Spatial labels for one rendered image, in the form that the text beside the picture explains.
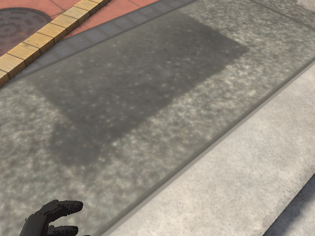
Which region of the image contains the robot left hand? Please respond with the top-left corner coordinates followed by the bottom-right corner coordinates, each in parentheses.
top-left (20, 200), bottom-right (91, 236)

